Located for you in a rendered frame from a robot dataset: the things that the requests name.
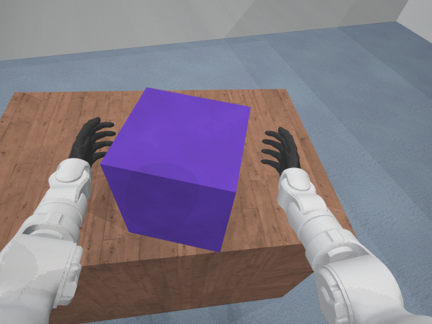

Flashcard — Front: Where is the right robot hand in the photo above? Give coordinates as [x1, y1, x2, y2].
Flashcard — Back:
[261, 127, 301, 176]

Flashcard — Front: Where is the robot left upper arm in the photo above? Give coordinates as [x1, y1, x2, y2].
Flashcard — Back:
[0, 234, 83, 324]

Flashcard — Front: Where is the carton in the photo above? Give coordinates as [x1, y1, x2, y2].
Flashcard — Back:
[100, 87, 250, 252]

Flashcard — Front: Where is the right robot forearm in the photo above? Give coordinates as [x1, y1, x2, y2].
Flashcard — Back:
[277, 167, 404, 306]

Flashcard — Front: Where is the left robot forearm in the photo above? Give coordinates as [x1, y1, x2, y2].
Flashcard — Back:
[0, 158, 92, 270]

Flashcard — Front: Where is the pedestal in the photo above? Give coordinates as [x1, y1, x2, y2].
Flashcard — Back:
[0, 89, 357, 324]

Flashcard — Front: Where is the robot right upper arm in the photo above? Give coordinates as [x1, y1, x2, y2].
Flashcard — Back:
[315, 254, 432, 324]

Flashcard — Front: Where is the left robot hand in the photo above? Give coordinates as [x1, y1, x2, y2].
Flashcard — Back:
[68, 117, 116, 168]

